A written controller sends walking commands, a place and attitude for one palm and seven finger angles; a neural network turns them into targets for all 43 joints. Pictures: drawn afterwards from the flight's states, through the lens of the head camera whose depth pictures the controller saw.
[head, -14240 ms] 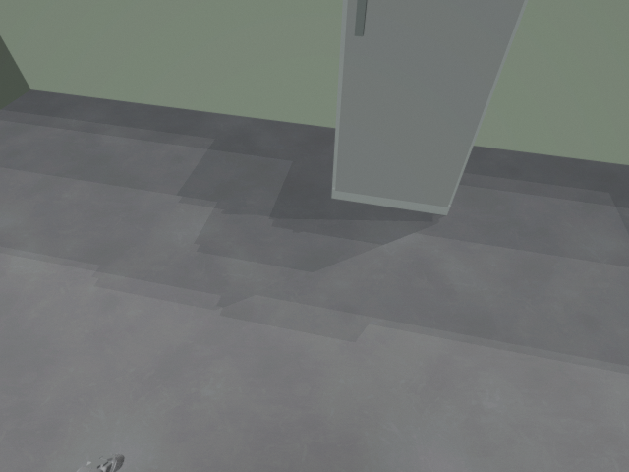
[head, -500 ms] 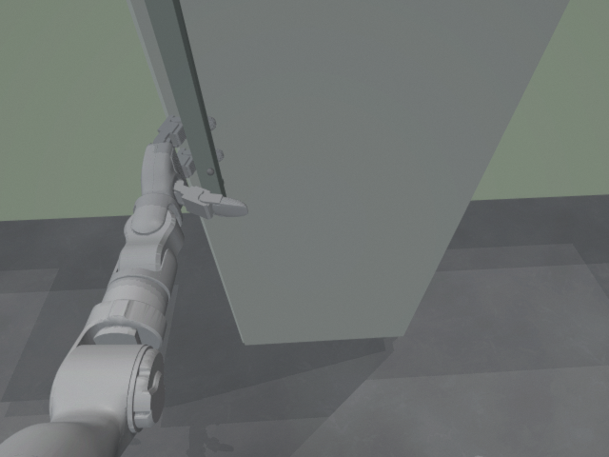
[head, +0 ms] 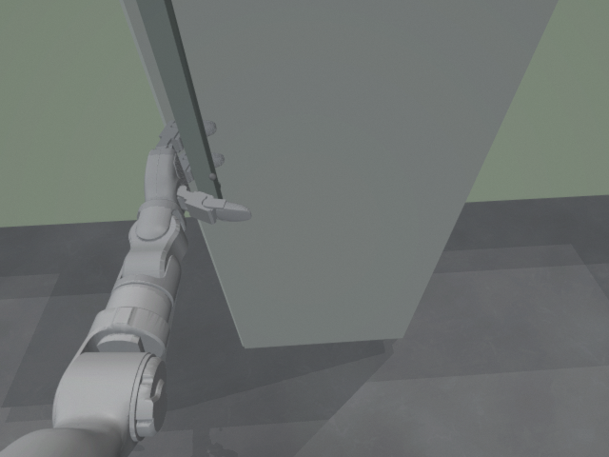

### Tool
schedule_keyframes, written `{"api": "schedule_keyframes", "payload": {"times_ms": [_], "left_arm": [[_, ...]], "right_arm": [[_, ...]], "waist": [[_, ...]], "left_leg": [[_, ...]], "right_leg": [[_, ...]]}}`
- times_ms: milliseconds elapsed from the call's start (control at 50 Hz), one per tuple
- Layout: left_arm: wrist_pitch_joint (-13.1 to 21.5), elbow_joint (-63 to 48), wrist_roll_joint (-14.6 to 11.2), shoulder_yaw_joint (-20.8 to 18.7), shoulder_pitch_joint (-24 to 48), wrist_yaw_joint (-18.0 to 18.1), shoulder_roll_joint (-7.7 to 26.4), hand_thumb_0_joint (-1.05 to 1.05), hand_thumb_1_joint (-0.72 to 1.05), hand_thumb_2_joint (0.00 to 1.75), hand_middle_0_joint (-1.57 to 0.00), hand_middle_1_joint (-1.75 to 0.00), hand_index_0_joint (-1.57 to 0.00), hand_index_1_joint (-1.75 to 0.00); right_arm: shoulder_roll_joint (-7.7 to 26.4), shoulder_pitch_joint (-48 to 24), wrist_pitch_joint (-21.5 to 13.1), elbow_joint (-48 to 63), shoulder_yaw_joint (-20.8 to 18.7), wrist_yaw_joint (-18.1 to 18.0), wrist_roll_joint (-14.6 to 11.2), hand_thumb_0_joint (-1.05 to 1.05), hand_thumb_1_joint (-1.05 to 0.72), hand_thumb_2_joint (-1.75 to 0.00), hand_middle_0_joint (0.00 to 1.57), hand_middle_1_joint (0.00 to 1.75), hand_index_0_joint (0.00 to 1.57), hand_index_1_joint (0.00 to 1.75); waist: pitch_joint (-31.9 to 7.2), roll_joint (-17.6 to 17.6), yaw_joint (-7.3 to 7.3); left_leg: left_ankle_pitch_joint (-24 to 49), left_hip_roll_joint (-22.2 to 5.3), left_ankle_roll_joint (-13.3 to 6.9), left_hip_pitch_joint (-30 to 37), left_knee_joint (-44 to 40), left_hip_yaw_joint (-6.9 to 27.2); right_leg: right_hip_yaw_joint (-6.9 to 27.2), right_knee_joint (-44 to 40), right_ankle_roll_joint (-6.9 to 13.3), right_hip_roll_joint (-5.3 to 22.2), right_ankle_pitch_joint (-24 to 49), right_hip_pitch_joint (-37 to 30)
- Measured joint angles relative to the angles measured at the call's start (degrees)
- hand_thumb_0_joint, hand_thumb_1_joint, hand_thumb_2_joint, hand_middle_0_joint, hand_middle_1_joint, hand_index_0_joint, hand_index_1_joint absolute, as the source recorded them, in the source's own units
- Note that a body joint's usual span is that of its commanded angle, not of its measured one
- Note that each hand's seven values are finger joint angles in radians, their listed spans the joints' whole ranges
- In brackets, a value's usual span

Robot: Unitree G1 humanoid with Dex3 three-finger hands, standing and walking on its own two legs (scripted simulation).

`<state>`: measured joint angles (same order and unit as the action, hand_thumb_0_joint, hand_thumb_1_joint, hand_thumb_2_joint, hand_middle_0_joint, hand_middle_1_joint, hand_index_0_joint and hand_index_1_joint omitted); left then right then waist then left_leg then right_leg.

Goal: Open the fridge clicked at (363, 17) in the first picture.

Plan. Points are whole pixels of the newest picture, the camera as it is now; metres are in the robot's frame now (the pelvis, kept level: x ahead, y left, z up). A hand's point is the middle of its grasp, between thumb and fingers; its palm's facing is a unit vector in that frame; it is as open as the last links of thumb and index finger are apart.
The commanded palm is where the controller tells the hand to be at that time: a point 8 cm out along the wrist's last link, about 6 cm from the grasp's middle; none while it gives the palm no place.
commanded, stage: slide the fingers in behind the handle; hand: left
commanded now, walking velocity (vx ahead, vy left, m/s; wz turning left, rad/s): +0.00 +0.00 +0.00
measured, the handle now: (188, 99) +0.51 +0.14 +0.22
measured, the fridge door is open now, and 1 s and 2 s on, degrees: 0 0 0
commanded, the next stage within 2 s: grip the handle and tug to test in 0.20 s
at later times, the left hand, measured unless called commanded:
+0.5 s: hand (209, 176) +0.45 +0.13 +0.14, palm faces +0.04 -1.00 +0.01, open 13.1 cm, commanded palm +0.42 +0.18 +0.14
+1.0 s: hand (212, 173) +0.45 +0.12 +0.14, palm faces +0.05 -1.00 +0.01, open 6.1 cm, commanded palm +0.43 +0.18 +0.14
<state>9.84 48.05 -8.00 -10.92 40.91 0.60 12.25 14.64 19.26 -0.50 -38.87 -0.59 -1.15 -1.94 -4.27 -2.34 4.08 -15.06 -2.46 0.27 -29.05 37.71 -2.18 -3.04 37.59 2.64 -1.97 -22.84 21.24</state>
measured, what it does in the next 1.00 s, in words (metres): stands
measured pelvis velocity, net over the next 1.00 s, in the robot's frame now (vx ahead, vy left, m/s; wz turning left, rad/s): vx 0.00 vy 0.01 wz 0.00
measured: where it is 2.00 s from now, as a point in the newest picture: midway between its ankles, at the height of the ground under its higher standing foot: outside the picture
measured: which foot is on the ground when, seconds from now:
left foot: down 0.00-1.00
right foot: down 0.00-1.00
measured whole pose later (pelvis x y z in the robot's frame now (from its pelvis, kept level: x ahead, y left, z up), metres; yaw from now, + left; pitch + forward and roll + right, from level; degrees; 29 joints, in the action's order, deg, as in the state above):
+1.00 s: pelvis +0.00 +0.01 +0.00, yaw +0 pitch +7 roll -1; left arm 10.2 50.1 -7.5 -10.9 43.1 0.7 12.2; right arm 14.4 19.4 -0.3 -39.1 -0.4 -1.2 -1.8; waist -4.4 -2.1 4.3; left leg -15.5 -2.2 -0.1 -30.2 38.6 -2.1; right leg -3.1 37.9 2.2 -1.8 -23.0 22.0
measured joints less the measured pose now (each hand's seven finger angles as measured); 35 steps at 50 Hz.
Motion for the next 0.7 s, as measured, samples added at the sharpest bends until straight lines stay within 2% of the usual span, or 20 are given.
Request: {"api": "schedule_keyframes", "payload": {"times_ms": [400,520,700], "left_arm": [[0.6,1.5,-0.1,-0.2,1.1,-1.2,0.4,-0.01,-0.48,0.31,-0.3,-1.2,-0.3,-1.2],[0.2,0.9,-0.1,0.0,0.6,-0.6,-0.2,-0.01,-0.33,0.38,-0.32,-1.22,-0.32,-1.22],[0.0,0.2,0.3,0.3,0.4,0.5,-0.4,0.0,0.04,0.53,-0.36,-1.28,-0.34,-1.27]], "right_arm": [[-0.2,-0.2,0.3,0.0,0.2,-0.1,0.0,0.01,-0.91,-0.89,0.2,0.3,0.2,0.3],[-0.3,-0.2,0.4,-0.1,0.3,0.0,0.0,0.01,-0.91,-0.89,0.2,0.3,0.2,0.3],[-0.5,-0.2,0.1,0.0,0.2,0.1,0.1,0.01,-0.91,-0.89,0.2,0.3,0.2,0.3]], "waist": [[-0.1,0.2,-0.03],[-0.2,0.2,0.0],[-0.2,0.0,0.06]], "left_leg": [[-0.4,0.2,-0.3,-0.7,0.6,0.1],[-0.5,0.2,-0.4,-0.5,0.7,0.0],[-0.5,0.3,-0.5,-0.5,0.8,-0.2]], "right_leg": [[0.0,0.1,-0.3,0.2,-0.1,0.4],[0.1,0.1,-0.5,0.2,-0.2,0.2],[0.3,0.2,-0.5,0.3,-0.1,0.3]]}}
